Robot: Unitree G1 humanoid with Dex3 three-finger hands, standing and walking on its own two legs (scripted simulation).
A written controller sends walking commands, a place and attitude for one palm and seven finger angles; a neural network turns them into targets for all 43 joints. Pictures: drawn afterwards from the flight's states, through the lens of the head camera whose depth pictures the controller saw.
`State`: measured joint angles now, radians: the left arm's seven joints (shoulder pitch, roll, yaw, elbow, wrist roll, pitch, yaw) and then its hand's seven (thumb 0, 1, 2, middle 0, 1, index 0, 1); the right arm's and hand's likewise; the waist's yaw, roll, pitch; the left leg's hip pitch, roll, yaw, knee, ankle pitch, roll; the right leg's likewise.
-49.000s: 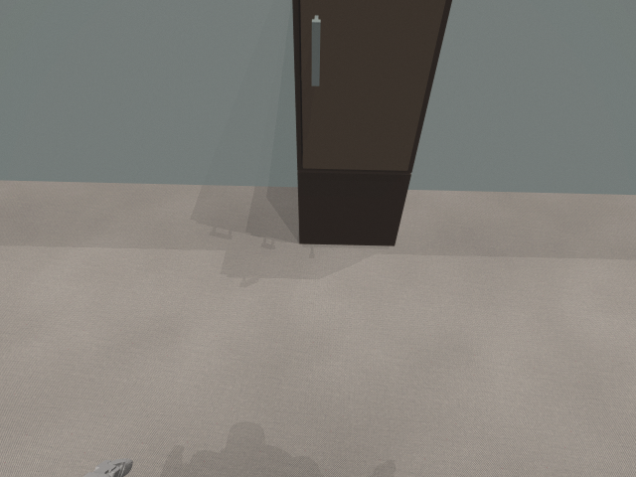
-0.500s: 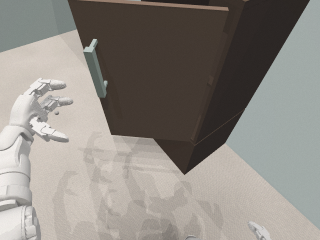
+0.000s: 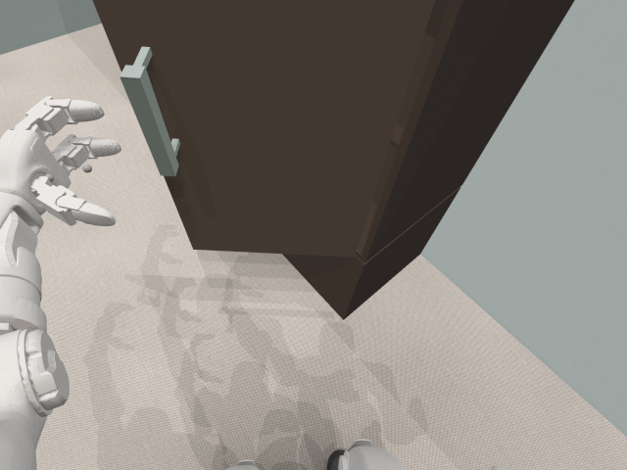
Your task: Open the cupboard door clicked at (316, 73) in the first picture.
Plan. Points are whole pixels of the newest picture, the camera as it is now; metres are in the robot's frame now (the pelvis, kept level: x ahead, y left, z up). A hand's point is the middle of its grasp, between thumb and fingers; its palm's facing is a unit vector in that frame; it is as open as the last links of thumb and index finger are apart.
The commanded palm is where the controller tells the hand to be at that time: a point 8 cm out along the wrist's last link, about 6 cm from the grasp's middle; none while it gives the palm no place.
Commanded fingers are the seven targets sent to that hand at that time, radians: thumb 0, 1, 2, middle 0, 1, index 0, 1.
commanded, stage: move the hooked fingers beside the handle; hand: left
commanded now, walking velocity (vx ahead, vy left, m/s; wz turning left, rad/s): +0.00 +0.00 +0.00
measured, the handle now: (157, 116) +0.55 +0.21 +0.10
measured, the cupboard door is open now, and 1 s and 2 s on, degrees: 48 48 48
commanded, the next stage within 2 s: slide the fingers in behind the handle in 1.72 s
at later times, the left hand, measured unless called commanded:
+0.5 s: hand (97, 130) +0.51 +0.27 +0.12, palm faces -0.08 -1.00 +0.00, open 14.0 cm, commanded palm +0.49 +0.32 +0.10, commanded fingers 0.00 -0.50 0.30 -0.30 -1.20 -0.30 -1.20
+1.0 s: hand (105, 150) +0.49 +0.26 +0.09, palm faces -0.05 -1.00 +0.01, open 14.0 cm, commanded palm +0.48 +0.31 +0.10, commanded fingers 0.00 -0.50 0.30 -0.30 -1.20 -0.30 -1.20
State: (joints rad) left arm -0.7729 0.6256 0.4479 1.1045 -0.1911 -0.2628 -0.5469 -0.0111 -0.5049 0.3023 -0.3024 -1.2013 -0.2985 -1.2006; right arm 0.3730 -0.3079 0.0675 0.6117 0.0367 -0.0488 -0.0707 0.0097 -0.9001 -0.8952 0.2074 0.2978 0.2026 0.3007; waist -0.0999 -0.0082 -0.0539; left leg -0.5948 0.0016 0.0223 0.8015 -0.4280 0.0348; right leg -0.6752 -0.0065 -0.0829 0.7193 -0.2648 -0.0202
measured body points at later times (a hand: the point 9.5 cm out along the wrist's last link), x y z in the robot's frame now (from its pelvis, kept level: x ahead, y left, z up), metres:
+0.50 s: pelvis +0.01 +0.01 -0.01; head +0.13 +0.03 +0.43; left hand +0.50 +0.32 +0.12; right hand -0.01 -0.27 -0.10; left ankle -0.02 +0.09 -0.71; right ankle +0.05 -0.11 -0.71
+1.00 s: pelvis +0.01 +0.01 -0.01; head +0.12 +0.03 +0.43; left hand +0.49 +0.32 +0.10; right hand +0.06 -0.26 -0.11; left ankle -0.02 +0.09 -0.71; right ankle +0.05 -0.11 -0.71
